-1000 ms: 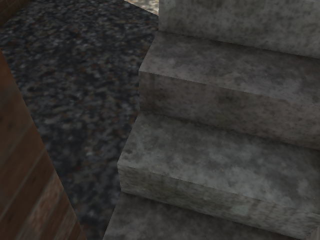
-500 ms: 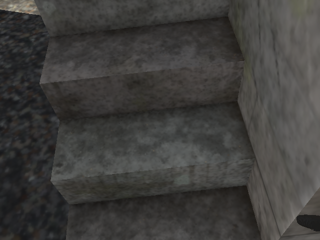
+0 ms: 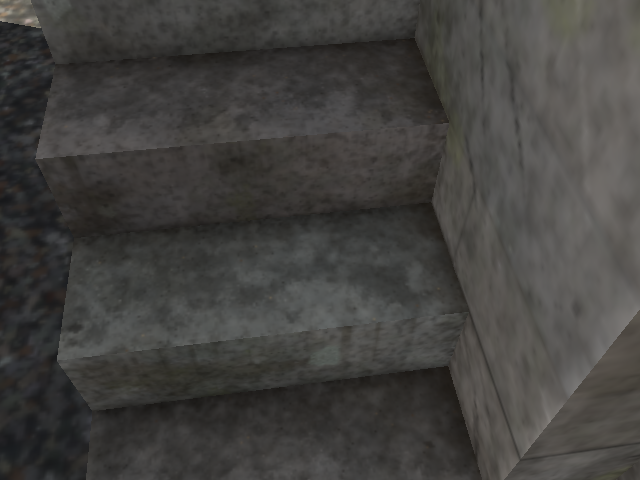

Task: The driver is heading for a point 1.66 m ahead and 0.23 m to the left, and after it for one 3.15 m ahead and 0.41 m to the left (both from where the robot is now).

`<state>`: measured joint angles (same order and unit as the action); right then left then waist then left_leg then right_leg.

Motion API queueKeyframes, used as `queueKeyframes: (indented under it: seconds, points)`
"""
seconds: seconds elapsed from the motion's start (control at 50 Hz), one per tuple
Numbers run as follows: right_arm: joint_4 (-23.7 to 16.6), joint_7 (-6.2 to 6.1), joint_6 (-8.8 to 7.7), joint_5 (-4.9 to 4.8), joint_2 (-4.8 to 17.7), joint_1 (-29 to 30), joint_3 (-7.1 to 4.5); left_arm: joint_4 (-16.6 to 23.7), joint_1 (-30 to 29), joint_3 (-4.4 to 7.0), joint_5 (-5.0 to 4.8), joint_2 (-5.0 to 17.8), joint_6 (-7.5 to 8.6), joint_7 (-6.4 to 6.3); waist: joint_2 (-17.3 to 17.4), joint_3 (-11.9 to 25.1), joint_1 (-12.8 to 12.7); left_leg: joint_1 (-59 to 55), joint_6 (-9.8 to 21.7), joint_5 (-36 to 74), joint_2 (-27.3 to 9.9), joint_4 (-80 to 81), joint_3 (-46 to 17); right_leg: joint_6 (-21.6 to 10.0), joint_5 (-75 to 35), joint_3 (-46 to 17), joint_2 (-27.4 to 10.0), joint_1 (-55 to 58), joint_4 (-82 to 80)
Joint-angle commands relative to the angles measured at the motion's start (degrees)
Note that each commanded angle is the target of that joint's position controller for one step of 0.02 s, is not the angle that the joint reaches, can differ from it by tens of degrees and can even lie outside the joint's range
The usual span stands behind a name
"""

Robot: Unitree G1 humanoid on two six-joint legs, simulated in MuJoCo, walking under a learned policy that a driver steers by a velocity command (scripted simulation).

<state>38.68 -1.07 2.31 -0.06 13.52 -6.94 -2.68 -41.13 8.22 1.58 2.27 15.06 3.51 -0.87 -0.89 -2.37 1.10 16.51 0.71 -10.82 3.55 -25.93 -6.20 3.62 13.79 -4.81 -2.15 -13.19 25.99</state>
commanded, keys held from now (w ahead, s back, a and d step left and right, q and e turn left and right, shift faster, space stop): q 0.10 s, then w+q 0.40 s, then w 0.06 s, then w+e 0.44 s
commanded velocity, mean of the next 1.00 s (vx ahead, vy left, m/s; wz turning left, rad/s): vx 0.33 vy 0.00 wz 0.21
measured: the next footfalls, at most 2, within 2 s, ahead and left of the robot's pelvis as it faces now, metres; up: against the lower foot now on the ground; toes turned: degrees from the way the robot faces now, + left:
left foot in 0.36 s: +0.01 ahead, +0.10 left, +0.00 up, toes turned +13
right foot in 0.76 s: +0.19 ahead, -0.03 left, +0.00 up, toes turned +7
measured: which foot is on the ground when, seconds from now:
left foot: down 0.00-0.12, up 0.14-0.34, down 0.36-0.82, up 0.84-0.94, down 0.96-1.00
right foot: down 0.00-0.36, up 0.38-0.74, down 0.76-1.00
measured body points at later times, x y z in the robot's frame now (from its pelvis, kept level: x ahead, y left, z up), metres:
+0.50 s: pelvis +0.02 +0.03 +0.00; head +0.04 +0.06 +0.45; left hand +0.08 +0.33 -0.10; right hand +0.22 -0.20 -0.09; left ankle -0.03 +0.09 -0.74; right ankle +0.02 -0.13 -0.64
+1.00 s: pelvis +0.10 +0.06 +0.00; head +0.11 +0.07 +0.45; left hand +0.17 +0.32 -0.11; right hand +0.33 -0.13 -0.09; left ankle +0.03 +0.15 -0.74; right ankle +0.16 -0.05 -0.74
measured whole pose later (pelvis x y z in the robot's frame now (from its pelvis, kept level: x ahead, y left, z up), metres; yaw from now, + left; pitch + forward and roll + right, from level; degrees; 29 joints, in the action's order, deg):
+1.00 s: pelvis +0.10 +0.06 +0.00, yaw +12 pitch -1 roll -1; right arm 39.9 -2.4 0.5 -0.2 12.2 -5.9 0.4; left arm -40.9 15.0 0.0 0.0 11.8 2.7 -1.4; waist 0.2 -1.2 -0.1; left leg 5.5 -1.2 -16.4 1.0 -23.7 -1.9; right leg -0.1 9.7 -5.6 3.5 -12.2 22.8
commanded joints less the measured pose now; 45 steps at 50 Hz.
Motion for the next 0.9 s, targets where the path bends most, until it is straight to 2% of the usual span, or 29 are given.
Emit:
queueKeyframes:
  seconds: [0.02, 0.12, 0.14, 0.16, 0.2, 0.22, 0.24, 0.28, 0.32, 0.36, 0.38, 0.4, 0.42, 0.44, 0.48, 0.5, 0.56, 0.6, 0.62, 0.66, 0.72, 0.76, 0.78, 0.8, 0.82, 0.84, 0.86, 0.88, 0.9]
  points:
    - [-5.8, -0.58, -0.29, -0.21, 8.9, 4.3, -2.67, 3.0, 1.6, 1.45, 0.77, 5.8, 0.91, -0.38, 3.5, 7.2, -1.8, -1.3, 5.9, 0.7, -6.5, 3.4, -10.2, -1.3, 1.2, 1.3, -0.6, 1.1, 0.1]
    - [-8.3, -0.65, 0.53, -0.26, 9.6, 4.0, -2.96, 2.5, 3.7, 2.62, 0.95, 8.3, 1.6, -1.35, -6.6, 4.5, -1.5, 8.0, 3.3, -6.8, -1.5, -7.8, -5.9, -5.9, 6.4, -3.3, -5.6, 0.3, -5.6]
    - [-8.3, 0.56, 0.49, 3.41, 7.9, 3.6, -2.6, 2.9, 5.6, 1.24, -0.14, 6.0, -0.44, -1.92, -11.4, 1.1, -1.9, 10.6, 0.1, -12.2, 2.6, -18.1, 1.7, -11.9, 6.4, -11.9, -14.9, -2.1, -15.1]
    - [-8.8, 0.94, 0.58, 4.01, 7.8, 3.5, -2.74, 3.8, 3.3, 1.2, -0.2, 6.8, -1.2, -2.13, -12.8, -0.5, -1.7, 10.3, -0.5, -18.0, 0.1, -29.8, 4.3, -16.9, -1.3, -13.0, -20.2, -6.2, -16.6]
    - [-8.0, 1.54, -0.27, 3.14, 7.2, 0.1, -3.03, 4.2, 3.8, 1.68, -0.68, 7.1, -1.7, -2.72, -3.2, 0.8, -0.5, 12.6, -1.4, -16.5, -4.3, -35.0, 1.3, -17.9, -12.9, -6.3, -19.4, -1.9, -13.6]
    - [-8.1, 1.89, -0.54, 2.75, 5.9, -0.7, -2.56, 4.2, 3.2, 1.88, -0.31, 7.5, -1.52, -2.63, -3.2, 1.4, 0.0, 12.3, -1.2, -14.6, -5.5, -31.3, 1.5, -15.9, -15.4, -2.3, -16.9, 0.5, -12.1]
    - [-10.9, 2.09, -1.13, -1.81, 7.3, 2.5, -2.69, 4.0, 1.9, 4.08, -1.1, 14.0, -1.2, -3.92, -8.8, 5.5, -0.6, 14.4, -0.5, -14.5, -6.7, -24.8, 2.0, -11.8, -7.9, -0.8, -14.2, 6.4, -9.4]
    - [-10.1, 3.08, -2.27, -1.73, 7.2, 3.1, -2.3, 4.6, 4.3, 3.75, -0.94, 12.2, -1.89, -4.36, -7.5, 6.8, -3.6, 9.0, -0.8, -16.1, -2.7, -18.4, 9.1, -11.0, -1.8, 2.5, -12.3, 5.4, -9.2]
    - [-9.2, 3.24, -2.72, -1.28, 7.3, 0.4, -2.16, 4.3, 4.4, 3.73, -2.08, 11.2, -1.45, -4.14, -8.1, 6.6, -2.3, 1.8, 0.5, -7.6, -2.0, -7.8, 11.2, -9.4, 7.1, 3.4, -11.6, 2.1, -7.1]
    - [-6.5, 2.19, -2.44, -0.81, 9.6, -8.2, -3.15, 4.9, 3.8, 2.01, -0.76, 5.8, -0.4, -3.07, -0.6, 7.3, 0.7, -11.4, 3.8, -3.1, -0.3, -0.7, 8.4, -5.2, 6.4, 9.8, -6.4, -7.1, 8.0]
    - [-6.1, 0.6, -2.63, -1.2, 17.8, -15.1, -5.17, 9.4, -0.1, 0.61, 1.25, 1.5, 0.97, -2.37, 18.6, 6.5, 2.7, -22.4, 9.8, 12.2, -13.7, 4.1, -13.5, 0.3, 16.8, 13.2, -0.4, -26.5, 32.5]
    - [-6.8, 0.86, -3.78, -0.71, 21.3, -17.3, -5.89, 11.2, -0.2, 1.2, -1.03, 4.5, 2.67, -2.09, 19.7, 9.2, 3.4, -22.9, 20.2, -0.1, -21.2, 11.4, -32.6, 0.1, 18.4, 2.3, 2.9, -36.2, 43.2]
    - [-7.7, 1.0, -4.94, -1.08, 17.5, -14.6, -5.11, 9.7, -0.2, 2.34, -2.08, 7.8, 3.81, -1.59, 10.6, 5.4, 2.7, -21.6, 20.6, -7.6, -21.2, 13.5, -32.3, -0.4, 13.5, -1.5, 0.0, -39.4, 48.4]
    - [-8.1, 0.52, -5.17, -1.61, 14.4, -11.0, -4.25, 9.2, -0.1, 3.2, -2.22, 9.9, 4.54, -1.06, 6.0, 2.7, 0.6, -19.7, 18.1, -6.7, -19.4, 12.9, -27.1, -0.9, 6.5, -1.8, -1.7, -40.0, 48.1]
    - [-8.8, -0.32, -5.17, -0.76, 11.6, -7.2, -2.87, 8.2, 1.5, 3.11, 0.7, 8.3, 3.24, -1.33, 0.4, 2.0, -2.5, -14.3, 15.0, 12.7, -15.7, 9.9, -18.1, 0.3, -0.1, -1.4, -2.5, -34.7, 48.5]
    - [-9.0, -0.4, -4.87, 0.11, 11.1, -6.3, -2.42, 8.4, 2.0, 2.68, 0.5, 6.7, 2.65, -1.08, 1.7, 3.3, -2.9, -13.3, 15.0, 22.0, -14.8, 8.9, -15.6, 0.7, -0.6, 0.3, -1.4, -31.7, 52.3]
    - [-6.5, -1.1, -4.28, -0.09, 9.0, -8.4, -1.55, 6.0, 7.2, 1.56, 0.17, 4.9, 1.12, -0.1, 2.2, 4.2, -4.1, -11.1, 12.5, 35.7, -11.0, 6.3, -6.9, 1.8, -0.6, 2.9, -1.2, -25.9, 43.8]
    - [-5.7, -0.79, -3.1, 1.69, 4.4, -6.9, 0.57, 3.3, 9.4, -0.08, 0.52, 0.9, -0.15, 0.78, 5.4, 7.4, -3.5, -10.1, 10.4, 41.2, -9.5, 4.3, -2.2, 2.3, -2.1, 5.1, -1.2, -17.0, 36.2]
    - [-5.7, -0.56, -2.74, 1.68, 4.2, -5.5, 0.75, 2.0, 10.5, -0.28, -0.38, 0.2, -1.02, 0.94, 8.9, 7.4, -3.4, -7.6, 9.7, 43.7, -8.2, 4.0, 0.5, 1.8, -1.7, 7.4, -0.2, -10.8, 32.8]
    - [-5.1, -0.58, -2.57, 1.55, 4.3, -5.7, 1.12, 3.4, 6.0, -1.0, -1.16, 0.0, -1.83, 0.4, 8.7, 4.3, -1.3, -6.5, 9.0, 47.3, -8.9, 3.1, -0.9, 0.3, -1.5, 7.7, 0.0, -6.0, 21.6]
    - [-4.2, -1.0, -1.97, 1.55, 4.6, -2.6, 1.99, 2.6, 7.4, -1.25, -2.3, 2.1, -1.36, -0.14, 10.5, 6.4, -2.7, -16.6, 8.2, 60.3, -13.5, 0.5, -4.8, -3.0, -0.2, 6.4, 0.6, -4.7, 9.9]
    - [-3.6, -1.25, -2.44, 0.81, 5.7, -2.9, 1.87, 1.2, 9.3, -0.87, -1.44, 5.1, -0.65, -0.25, 3.8, 6.2, -2.8, -18.7, 3.8, 53.3, -8.1, -4.3, -1.3, -5.0, -27.1, 2.7, 0.6, -0.2, 1.5]
    - [-3.1, -1.32, -2.95, 2.04, 6.1, -6.6, 1.61, 1.2, 9.7, -0.55, -1.01, 6.9, -0.23, -0.26, -3.4, 6.7, -0.4, -16.2, 1.4, 41.3, -4.5, -7.0, -0.5, -6.7, -41.2, -2.4, -1.5, 3.3, 1.0]
    - [-2.2, -1.46, -3.12, 2.3, 4.8, -10.0, 1.92, 0.6, 9.2, -0.98, -0.63, 5.5, -0.38, -0.34, -11.2, 6.7, 1.9, -14.9, -1.3, 27.4, -3.3, -9.5, -1.0, -10.7, -37.4, -8.9, -5.1, 3.2, -3.1]
    - [-2.6, -1.81, -2.75, 0.77, 6.8, -6.6, 1.37, 2.0, 8.7, -0.02, -1.85, 6.2, 0.28, 0.05, -13.8, 6.1, 0.2, -12.5, -2.2, 12.3, -0.9, -13.9, 0.8, -13.3, -30.0, -14.9, -7.5, 4.1, -7.6]
    - [-3.3, -1.99, -2.61, 0.39, 5.2, -3.8, 1.65, 1.5, 8.1, -0.16, -2.44, 5.1, 0.4, 0.11, -15.9, 4.4, 0.5, -7.8, -3.6, -4.5, 1.1, -17.3, 1.6, -16.1, -20.9, -21.5, -11.2, 4.4, -12.1]
    - [-4.0, -1.74, -2.3, 0.41, 4.4, -1.9, 1.7, 1.6, 8.4, 0.08, -2.6, 5.0, 0.72, -0.13, -13.8, 2.6, 0.7, -2.7, -4.8, -18.2, 1.3, -21.0, 1.5, -17.7, -12.7, -25.5, -13.2, 5.0, -14.9]
    - [-2.1, -1.82, -2.26, -0.11, 2.3, -2.5, 2.23, 2.5, 4.9, -0.94, -0.77, 1.1, 1.42, 0.2, -8.9, 2.6, 1.7, -4.7, -5.1, -21.7, -2.4, -18.8, -0.5, -15.9, -10.9, -22.7, -12.2, 2.9, -15.1]
    - [-1.9, -1.6, -2.27, -0.17, 0.6, -3.2, 2.76, 3.4, 1.5, -0.59, -1.19, 1.5, 1.23, 0.25, -7.6, 1.2, 3.8, -7.0, -4.5, -20.8, -4.1, -7.1, 0.6, -12.1, -9.4, -17.0, -8.5, 0.8, -14.3]
Keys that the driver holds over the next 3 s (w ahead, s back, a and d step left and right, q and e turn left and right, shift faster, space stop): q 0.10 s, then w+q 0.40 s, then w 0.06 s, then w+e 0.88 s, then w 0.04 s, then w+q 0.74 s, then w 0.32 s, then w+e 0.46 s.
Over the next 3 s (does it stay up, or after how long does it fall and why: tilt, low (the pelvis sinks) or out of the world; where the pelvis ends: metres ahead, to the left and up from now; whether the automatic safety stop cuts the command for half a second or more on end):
stays up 0.49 0.20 0.22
